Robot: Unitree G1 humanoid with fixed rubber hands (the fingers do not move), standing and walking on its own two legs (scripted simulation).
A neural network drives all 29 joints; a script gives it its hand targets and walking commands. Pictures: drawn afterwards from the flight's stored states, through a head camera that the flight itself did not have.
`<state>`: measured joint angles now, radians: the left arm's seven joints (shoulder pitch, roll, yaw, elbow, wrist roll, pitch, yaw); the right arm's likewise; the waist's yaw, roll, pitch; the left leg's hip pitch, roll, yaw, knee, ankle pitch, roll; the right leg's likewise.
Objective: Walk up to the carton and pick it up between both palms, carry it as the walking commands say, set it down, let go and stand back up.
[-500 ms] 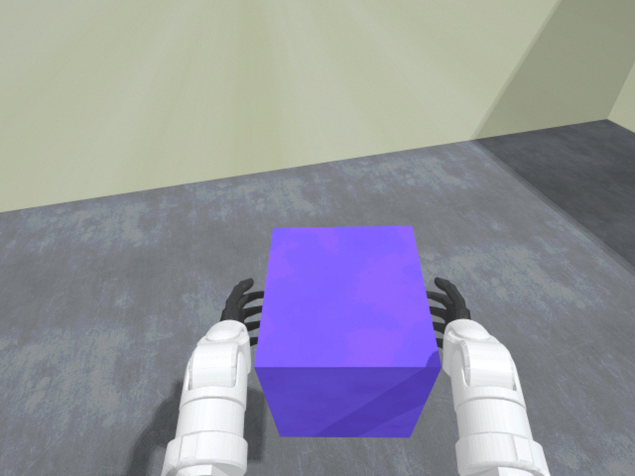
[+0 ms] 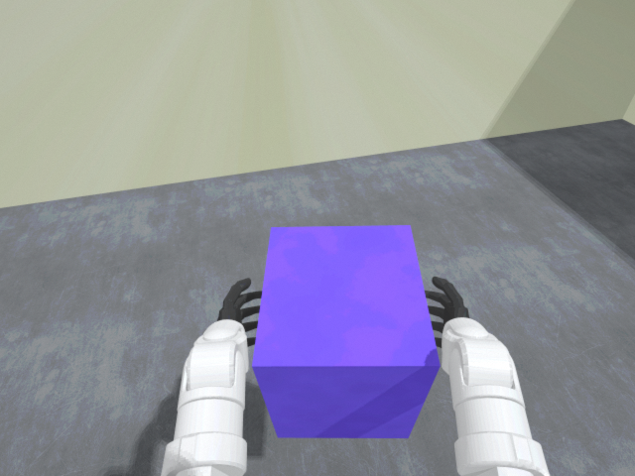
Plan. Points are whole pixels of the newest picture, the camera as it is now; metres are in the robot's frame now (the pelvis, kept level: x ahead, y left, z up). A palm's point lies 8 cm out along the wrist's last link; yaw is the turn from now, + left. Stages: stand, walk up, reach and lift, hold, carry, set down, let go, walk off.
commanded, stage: reach and lift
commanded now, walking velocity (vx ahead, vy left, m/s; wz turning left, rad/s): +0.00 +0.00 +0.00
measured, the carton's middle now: (341, 335) +0.33 +0.00 -0.01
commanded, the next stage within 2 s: hold in 0.32 s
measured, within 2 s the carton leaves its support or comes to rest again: neither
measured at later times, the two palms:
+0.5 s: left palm (231, 336) +0.29 +0.15 +0.05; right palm (456, 337) +0.29 -0.14 +0.05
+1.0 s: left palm (229, 341) +0.28 +0.15 +0.05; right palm (457, 342) +0.28 -0.14 +0.05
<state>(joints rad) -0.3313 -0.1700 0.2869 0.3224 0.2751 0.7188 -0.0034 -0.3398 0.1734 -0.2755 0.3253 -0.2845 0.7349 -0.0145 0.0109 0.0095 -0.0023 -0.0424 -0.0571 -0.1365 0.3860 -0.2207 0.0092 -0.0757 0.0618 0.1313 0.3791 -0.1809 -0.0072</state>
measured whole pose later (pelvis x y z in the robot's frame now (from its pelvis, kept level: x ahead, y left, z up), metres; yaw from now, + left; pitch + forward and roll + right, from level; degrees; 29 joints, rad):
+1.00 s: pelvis -0.01 +0.00 +0.00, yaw +0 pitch -7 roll +0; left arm -0.30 -0.16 0.24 0.29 0.27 0.75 0.00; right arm -0.29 0.16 -0.24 0.28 -0.27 0.76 -0.02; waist 0.01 0.01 -0.01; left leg -0.05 -0.06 -0.13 0.40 -0.22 0.01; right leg -0.08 0.06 0.12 0.39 -0.18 -0.01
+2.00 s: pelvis -0.01 +0.03 -0.01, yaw -2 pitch +3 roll +0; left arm -0.21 -0.14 0.11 -0.23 0.11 1.22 0.11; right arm -0.20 0.14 -0.12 -0.24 -0.12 1.23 -0.11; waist 0.00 0.00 -0.16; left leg -0.34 -0.06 0.03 0.54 -0.26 0.06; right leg -0.38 -0.03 0.03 0.56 -0.23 0.03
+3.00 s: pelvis -0.02 +0.02 -0.01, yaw -1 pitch +3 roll +0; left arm -0.21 -0.14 0.13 -0.15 0.12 1.12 0.10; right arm -0.21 0.14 -0.13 -0.14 -0.12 1.12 -0.10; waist 0.00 0.00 -0.13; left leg -0.35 -0.02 0.03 0.55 -0.26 0.03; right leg -0.39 -0.02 -0.01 0.55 -0.22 0.00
